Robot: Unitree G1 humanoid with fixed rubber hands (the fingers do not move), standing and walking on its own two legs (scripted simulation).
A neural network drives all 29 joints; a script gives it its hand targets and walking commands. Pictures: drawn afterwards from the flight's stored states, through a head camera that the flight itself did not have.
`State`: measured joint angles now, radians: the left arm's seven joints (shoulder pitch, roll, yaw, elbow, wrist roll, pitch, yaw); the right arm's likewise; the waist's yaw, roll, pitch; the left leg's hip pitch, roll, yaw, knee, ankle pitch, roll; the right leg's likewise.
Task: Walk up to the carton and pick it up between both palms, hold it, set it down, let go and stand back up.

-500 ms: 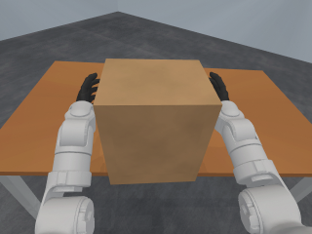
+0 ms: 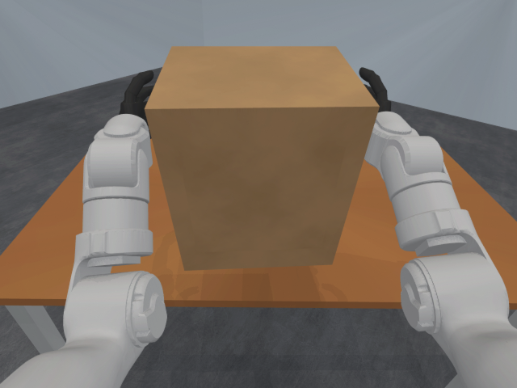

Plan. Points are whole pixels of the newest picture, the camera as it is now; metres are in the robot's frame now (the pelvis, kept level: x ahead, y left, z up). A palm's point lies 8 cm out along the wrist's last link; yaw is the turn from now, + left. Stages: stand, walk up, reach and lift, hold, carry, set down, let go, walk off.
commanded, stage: reach and lift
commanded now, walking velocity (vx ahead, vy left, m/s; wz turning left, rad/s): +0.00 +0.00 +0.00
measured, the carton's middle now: (257, 162) +0.39 +0.00 +0.23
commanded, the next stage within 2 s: hold in 1.10 s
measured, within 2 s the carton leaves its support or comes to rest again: neither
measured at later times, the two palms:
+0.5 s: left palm (144, 136) +0.37 +0.16 +0.28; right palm (381, 131) +0.37 -0.18 +0.29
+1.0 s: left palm (132, 126) +0.37 +0.17 +0.29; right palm (378, 113) +0.37 -0.16 +0.31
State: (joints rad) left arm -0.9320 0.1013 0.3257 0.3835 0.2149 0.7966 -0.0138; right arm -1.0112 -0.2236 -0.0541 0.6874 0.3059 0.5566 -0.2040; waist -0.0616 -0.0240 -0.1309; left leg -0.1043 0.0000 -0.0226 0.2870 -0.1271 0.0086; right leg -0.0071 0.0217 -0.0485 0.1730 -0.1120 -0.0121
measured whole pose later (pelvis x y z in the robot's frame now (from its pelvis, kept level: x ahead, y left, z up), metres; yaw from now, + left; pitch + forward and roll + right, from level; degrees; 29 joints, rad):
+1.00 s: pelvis +0.00 +0.00 +0.00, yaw +0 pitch -3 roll -1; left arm -0.88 0.12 0.31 0.24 0.23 0.92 -0.05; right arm -1.06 -0.24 -0.02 0.66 0.39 0.68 -0.25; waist -0.09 -0.02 -0.15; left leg -0.12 0.00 -0.03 0.30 -0.13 0.00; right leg -0.01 0.03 -0.05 0.17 -0.11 -0.02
